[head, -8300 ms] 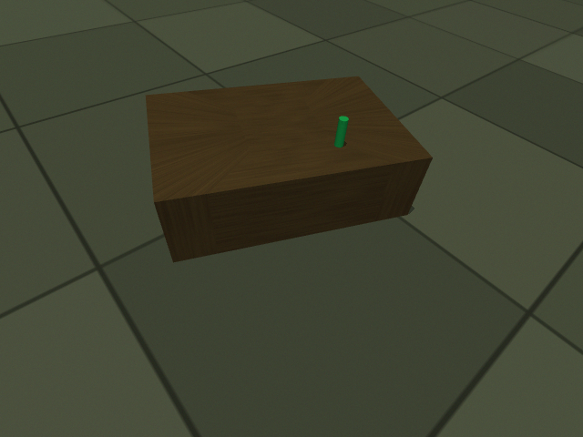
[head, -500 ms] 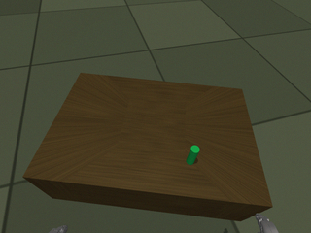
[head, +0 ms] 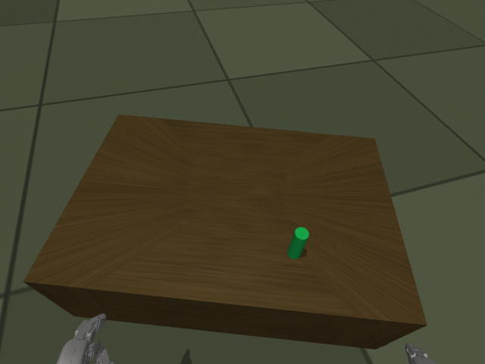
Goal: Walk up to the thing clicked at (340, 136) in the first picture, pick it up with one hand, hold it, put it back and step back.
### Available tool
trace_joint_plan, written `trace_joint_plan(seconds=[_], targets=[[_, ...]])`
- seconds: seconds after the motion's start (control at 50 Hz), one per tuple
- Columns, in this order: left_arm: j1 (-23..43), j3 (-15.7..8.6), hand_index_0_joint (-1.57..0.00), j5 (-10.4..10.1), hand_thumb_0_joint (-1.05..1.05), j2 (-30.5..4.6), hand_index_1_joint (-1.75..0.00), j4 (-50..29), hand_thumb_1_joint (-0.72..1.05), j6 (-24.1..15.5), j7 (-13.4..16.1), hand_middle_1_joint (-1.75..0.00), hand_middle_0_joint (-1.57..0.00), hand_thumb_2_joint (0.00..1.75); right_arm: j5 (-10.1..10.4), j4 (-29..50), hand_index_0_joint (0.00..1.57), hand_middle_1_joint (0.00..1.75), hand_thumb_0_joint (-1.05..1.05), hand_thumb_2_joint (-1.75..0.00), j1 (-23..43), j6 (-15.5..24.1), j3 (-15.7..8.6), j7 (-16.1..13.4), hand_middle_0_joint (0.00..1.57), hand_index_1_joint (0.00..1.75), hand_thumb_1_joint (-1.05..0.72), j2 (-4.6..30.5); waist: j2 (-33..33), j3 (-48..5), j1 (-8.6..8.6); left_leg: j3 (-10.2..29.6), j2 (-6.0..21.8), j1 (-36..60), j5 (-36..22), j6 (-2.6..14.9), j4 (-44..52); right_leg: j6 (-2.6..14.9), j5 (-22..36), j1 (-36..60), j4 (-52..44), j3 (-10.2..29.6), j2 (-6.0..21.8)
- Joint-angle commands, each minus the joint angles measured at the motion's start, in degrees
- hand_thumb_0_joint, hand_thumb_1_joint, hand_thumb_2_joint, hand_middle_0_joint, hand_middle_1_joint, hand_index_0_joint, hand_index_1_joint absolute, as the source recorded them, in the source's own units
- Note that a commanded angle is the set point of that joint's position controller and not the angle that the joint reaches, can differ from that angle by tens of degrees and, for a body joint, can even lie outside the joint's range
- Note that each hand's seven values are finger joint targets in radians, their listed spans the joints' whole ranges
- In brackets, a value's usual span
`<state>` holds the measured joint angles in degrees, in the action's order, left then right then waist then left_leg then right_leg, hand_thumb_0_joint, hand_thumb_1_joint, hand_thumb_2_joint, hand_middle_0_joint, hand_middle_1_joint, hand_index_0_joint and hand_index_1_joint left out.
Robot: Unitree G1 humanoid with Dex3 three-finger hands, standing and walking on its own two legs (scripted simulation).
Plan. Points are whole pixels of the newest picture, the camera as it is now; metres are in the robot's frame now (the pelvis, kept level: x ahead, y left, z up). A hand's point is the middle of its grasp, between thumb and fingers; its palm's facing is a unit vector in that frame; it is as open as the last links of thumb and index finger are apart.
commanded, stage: go down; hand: right
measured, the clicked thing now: (297, 243) +0.51 -0.16 -0.32
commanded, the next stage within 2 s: none
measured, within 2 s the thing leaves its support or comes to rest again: neither
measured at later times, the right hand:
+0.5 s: hand out of the picture +0.14 -0.26 -0.11, palm faces +0.07 +0.94 -0.33, open 17.4 cm
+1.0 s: hand out of the picture +0.16 -0.28 -0.10, palm faces +0.12 +0.94 -0.32, open 17.4 cm
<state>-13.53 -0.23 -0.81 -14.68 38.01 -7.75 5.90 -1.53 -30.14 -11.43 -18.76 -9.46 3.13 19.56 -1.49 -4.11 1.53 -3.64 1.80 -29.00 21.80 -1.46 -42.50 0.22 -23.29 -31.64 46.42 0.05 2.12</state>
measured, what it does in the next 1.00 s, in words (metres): stands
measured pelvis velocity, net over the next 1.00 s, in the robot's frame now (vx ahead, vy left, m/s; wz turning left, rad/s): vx -0.01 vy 0.00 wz -0.02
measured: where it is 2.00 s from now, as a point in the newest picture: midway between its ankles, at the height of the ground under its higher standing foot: outside the picture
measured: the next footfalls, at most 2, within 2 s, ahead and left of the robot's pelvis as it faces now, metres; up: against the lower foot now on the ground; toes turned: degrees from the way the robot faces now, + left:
none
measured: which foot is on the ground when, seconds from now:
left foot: down 0.00-1.00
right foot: down 0.00-1.00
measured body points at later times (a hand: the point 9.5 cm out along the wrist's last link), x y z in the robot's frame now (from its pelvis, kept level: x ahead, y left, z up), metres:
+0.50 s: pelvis +0.00 +0.00 -0.02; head +0.04 -0.01 +0.43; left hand +0.14 +0.26 -0.10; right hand +0.14 -0.31 -0.09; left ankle -0.01 +0.14 -0.71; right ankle +0.00 -0.11 -0.71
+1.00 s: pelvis -0.01 +0.00 -0.02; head +0.03 -0.01 +0.42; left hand +0.14 +0.25 -0.10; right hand +0.15 -0.32 -0.08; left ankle -0.01 +0.14 -0.71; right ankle +0.00 -0.11 -0.71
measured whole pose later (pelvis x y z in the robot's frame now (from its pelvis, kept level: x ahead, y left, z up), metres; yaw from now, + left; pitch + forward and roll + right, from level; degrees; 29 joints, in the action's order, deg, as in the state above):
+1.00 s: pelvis -0.01 +0.00 -0.02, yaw -1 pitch +11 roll +4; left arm -15.1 1.6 -0.4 -13.8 36.2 -14.8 11.7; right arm 2.0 -13.2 -16.3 -25.7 -12.4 4.5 22.2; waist -2.3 -6.8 1.8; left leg -5.5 1.6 -36.6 25.8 -1.4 -51.7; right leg 0.1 -27.4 -40.7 57.1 2.5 2.4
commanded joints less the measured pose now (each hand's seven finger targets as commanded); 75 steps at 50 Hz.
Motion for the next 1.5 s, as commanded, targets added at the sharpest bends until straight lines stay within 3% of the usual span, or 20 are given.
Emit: trace_joint_plan(seconds=[0.0, 0.06, 0.1, 0.12, 0.16, 0.2, 0.36, 0.44, 0.54, 0.8, 0.86, 0.92, 0.96, 0.98, 1.04, 1.1, 1.12, 1.3, 1.34, 1.48], targets=[[0.93, -2.84, -0.19, -0.31, 0.00, -8.75, -0.30, -7.98, 0.90, -3.36, 1.33, -0.29, -0.20, 0.89, 0.11, 12.80, 0.05, 0.05, 0.00, -0.01, 1.93, -0.64, -4.48, -0.69, 0.05, 0.05, 0.57, 12.61, -2.97, -9.16, 0.05, -0.76, -2.46, 2.22, -13.06, 1.94, 2.99, 0.00, 16.75, 6.03, -5.02, 1.25, -0.86], [1.31, -2.43, -0.19, -0.39, 0.00, -8.06, -0.30, -8.86, 0.90, -3.88, 1.70, -0.29, -0.19, 0.90, 0.35, 14.35, 0.05, 0.05, 0.00, -0.01, -0.22, -2.17, -4.47, -0.60, 0.05, 0.05, 0.57, 12.17, -2.02, -8.06, 0.35, -0.80, -2.45, 0.98, -11.18, 1.79, 2.68, 0.41, 13.67, 3.86, -4.15, 1.33, -1.01], [0.97, -2.52, -0.19, -0.37, 0.00, -8.06, -0.30, -9.28, 0.90, -4.17, 1.99, -0.29, -0.19, 0.90, 0.29, 15.25, 0.05, 0.05, 0.00, -0.01, -2.20, -2.89, -4.10, -0.33, 0.05, 0.05, 0.55, 11.66, -2.14, -9.61, 0.22, -0.69, -2.38, 0.79, -12.09, 1.81, 1.75, 0.36, 14.94, 3.94, -3.16, 1.41, -1.09], [0.91, -2.62, -0.19, -0.42, 0.00, -8.32, -0.30, -9.54, 0.90, -4.24, 2.29, -0.30, -0.19, 0.89, 0.39, 17.74, 0.05, 0.05, 0.00, -0.01, -1.13, -2.97, -5.84, -0.44, 0.06, 0.05, 0.55, 13.76, -3.07, -9.86, -0.05, -0.49, -2.28, 0.80, -12.01, 1.78, 1.68, 0.34, 14.51, 3.85, -2.82, 1.27, -1.21], [0.63, -2.49, -0.19, -0.37, 0.00, -8.03, -0.30, -9.45, 0.90, -4.59, 2.53, -0.30, -0.19, 0.90, 0.44, 17.38, 0.05, 0.05, 0.00, -0.01, -4.13, -3.77, -4.09, -0.17, 0.05, 0.05, 0.56, 11.62, -2.48, -10.27, 0.40, -0.97, -2.45, 0.15, -12.94, 1.80, 0.48, 0.15, 16.71, 3.76, -2.09, 1.82, -0.91], [0.36, -2.52, -0.19, -0.33, 0.00, -8.02, -0.30, -9.75, 0.90, -4.94, 2.80, -0.29, -0.19, 0.90, 0.56, 18.41, 0.05, 0.05, 0.00, -0.01, -4.28, -4.23, -4.81, -0.12, 0.06, 0.05, 0.55, 11.82, -2.72, -10.89, 0.54, -0.94, -2.48, -0.61, -13.33, 1.82, -0.23, 0.19, 17.60, 3.44, -1.08, 2.00, -0.85], [-0.18, -2.31, -0.19, -0.19, 0.00, -7.58, -0.30, -10.45, 0.90, -6.30, 4.04, -0.30, -0.19, 0.90, 0.96, 22.84, 0.05, 0.05, 0.00, -0.01, -7.20, -5.49, -5.51, 0.03, 0.06, 0.05, 0.54, 12.22, -3.07, -11.71, 0.83, -1.01, -2.37, -1.12, -12.76, 1.68, -0.95, 0.39, 15.90, 1.92, 0.29, 2.15, -1.11], [0.17, -2.14, -0.19, -0.15, 0.00, -7.60, -0.30, -10.70, 0.90, -6.84, 4.64, -0.29, -0.19, 0.89, 1.25, 24.86, 0.05, 0.05, 0.00, -0.02, -6.22, -5.69, -6.39, -0.02, 0.06, 0.05, 0.52, 13.45, -3.46, -9.88, 0.36, -1.20, -2.41, -2.55, -9.25, 1.73, -0.84, 0.37, 11.85, 0.02, -0.19, 2.30, -1.05], [0.44, -1.89, -0.19, -0.10, 0.00, -7.35, -0.30, -11.00, 0.90, -7.75, 4.92, -0.30, -0.19, 0.89, 1.40, 24.68, 0.05, 0.05, 0.00, -0.01, -8.70, -6.58, -5.29, 0.11, 0.05, 0.05, 0.55, 11.71, -3.63, -9.85, 0.49, -1.52, -2.55, -3.15, -7.86, 1.89, -1.36, 0.31, 10.94, -0.26, -0.13, 2.81, -0.89], [0.41, -1.93, -0.19, 0.10, 0.00, -7.64, -0.30, -11.26, 0.89, -9.30, 5.83, -0.29, -0.19, 0.90, 1.89, 29.66, 0.05, 0.04, 0.00, -0.01, -6.93, -6.44, -6.94, -0.13, 0.06, 0.04, 0.54, 13.89, -4.94, -10.60, 0.34, -1.75, -2.72, -4.43, -5.52, 1.97, -2.13, -0.04, 8.29, -1.00, -0.55, 3.61, -0.70], [0.35, -1.72, -0.19, 0.17, 0.00, -7.64, -0.30, -10.58, 0.89, -9.65, 6.27, -0.29, -0.20, 0.90, 2.12, 28.54, 0.05, 0.05, 0.00, -0.02, -3.56, -5.52, -6.92, -0.14, 0.06, 0.05, 0.52, 13.84, -3.70, -8.77, 1.59, -1.34, -2.60, -5.42, -4.69, 1.79, -1.70, 0.33, 6.52, -1.68, 0.05, 3.10, -0.72], [-0.20, -1.85, -0.19, 0.27, 0.00, -8.16, -0.30, -9.36, 0.89, -10.18, 6.81, -0.29, -0.20, 0.90, 3.15, 29.15, 0.05, 0.04, 0.00, -0.02, 3.73, -3.50, -10.04, 0.18, 0.06, 0.04, 0.51, 17.53, -3.91, -10.35, 1.78, -0.99, -2.38, -4.74, -5.06, 1.63, -1.43, 0.50, 6.42, -0.96, 0.46, 3.08, -0.78], [-0.10, -1.82, -0.19, 0.39, 0.00, -8.39, -0.30, -8.57, 0.89, -10.42, 7.00, -0.30, -0.20, 0.90, 3.44, 26.60, 0.05, 0.05, 0.00, -0.02, 6.27, -2.42, -9.00, 1.03, 0.06, 0.05, 0.52, 16.54, -4.99, -9.11, 2.42, -0.72, -2.35, -5.91, -4.19, 1.73, -1.45, 0.29, 5.51, -0.60, -0.16, 3.04, -0.68], [-0.47, -1.80, -0.19, 0.40, 0.00, -8.46, -0.30, -7.79, 0.89, -10.44, 7.09, -0.29, -0.20, 0.90, 4.22, 25.68, 0.05, 0.05, 0.00, -0.02, 8.48, -1.45, -10.58, 1.41, 0.05, 0.05, 0.54, 17.75, -5.10, -10.05, 2.27, -0.66, -2.25, -5.35, -4.85, 1.79, -1.69, 0.39, 6.16, -0.27, 0.17, 3.12, -0.65], [-0.81, -1.95, -0.19, 0.41, 0.00, -9.20, -0.31, -6.37, 0.89, -10.45, 7.21, -0.30, -0.20, 0.90, 4.95, 20.71, 0.05, 0.04, 0.00, -0.02, 15.47, 0.95, -12.86, 3.21, 0.06, 0.04, 0.53, 20.71, -5.36, -11.23, 2.59, -0.41, -2.07, -4.79, -6.67, 1.82, -1.71, 0.41, 8.02, 0.35, 0.34, 3.25, -0.61], [-1.25, -1.66, -0.19, 0.51, 0.00, -9.25, -0.30, -4.69, 0.89, -10.11, 7.04, -0.30, -0.20, 0.90, 5.66, 11.21, 0.06, 0.04, 0.00, -0.02, 19.87, 3.35, -13.62, 6.00, 0.06, 0.04, 0.52, 20.79, -4.53, -10.24, 2.65, -0.49, -1.98, -5.16, -7.69, 1.91, -2.04, 0.37, 9.37, -0.62, 0.17, 3.29, -0.46], [-1.72, -1.71, -0.19, 0.54, 0.00, -9.43, -0.30, -4.41, 0.89, -9.86, 6.76, -0.29, -0.20, 0.90, 5.87, 9.65, 0.06, 0.04, 0.00, -0.02, 20.62, 4.23, -14.44, 7.22, 0.07, 0.04, 0.52, 21.69, -5.64, -11.01, 1.84, -0.71, -1.89, -5.07, -8.54, 2.16, -2.64, 0.12, 11.13, 0.06, 0.14, 3.49, -0.32], [-5.22, -3.13, -0.19, 1.23, 0.00, -10.96, -0.30, -3.97, 0.89, -6.99, 3.72, -0.29, -0.19, 0.90, 6.21, -7.56, 0.05, 0.04, 0.00, -0.03, 31.70, 15.95, -20.19, 15.28, 0.07, 0.04, 0.48, 28.94, -4.05, -14.56, 0.49, -0.03, -1.87, -4.90, -11.70, 2.71, -4.38, 0.67, 15.08, -2.02, 1.63, 2.82, -0.19], [-6.55, -3.78, -0.19, 1.31, 0.00, -11.80, -0.30, -3.93, 0.89, -6.20, 3.27, -0.29, -0.19, 0.90, 6.65, -7.48, 0.05, 0.04, 0.00, -0.03, 37.50, 19.54, -20.53, 16.94, 0.06, 0.04, 0.50, 30.34, -4.63, -16.87, 1.09, 0.18, -2.04, -6.23, -12.39, 2.85, -5.50, 0.67, 16.57, -0.93, 2.47, 2.88, 0.00], [-9.01, -3.91, -0.18, 1.24, 0.00, -13.02, -0.30, -3.19, 0.90, -4.02, 2.14, -0.29, -0.19, 0.90, 7.11, -15.32, 0.05, 0.05, 0.00, -0.03, 45.32, 27.89, -23.59, 20.80, 0.05, 0.05, 0.55, 35.14, -4.20, -21.97, 1.76, 1.45, -1.93, -8.38, -12.36, 2.92, -7.16, 1.23, 15.86, -2.19, 5.19, 2.33, -0.48]])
